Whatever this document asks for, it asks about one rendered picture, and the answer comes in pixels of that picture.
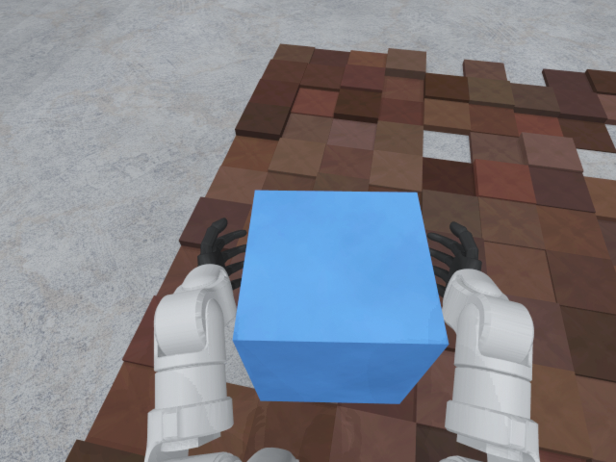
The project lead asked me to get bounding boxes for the robot left hand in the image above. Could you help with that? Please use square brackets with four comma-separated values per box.
[197, 218, 246, 291]

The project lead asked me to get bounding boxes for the robot right hand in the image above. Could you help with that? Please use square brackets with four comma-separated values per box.
[427, 221, 482, 298]

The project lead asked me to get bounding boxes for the carton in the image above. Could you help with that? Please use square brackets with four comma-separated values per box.
[233, 191, 449, 404]

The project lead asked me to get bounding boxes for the right robot forearm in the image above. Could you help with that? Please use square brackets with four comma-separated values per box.
[442, 269, 540, 462]

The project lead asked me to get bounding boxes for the left robot forearm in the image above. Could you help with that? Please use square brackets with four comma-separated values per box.
[144, 264, 237, 462]

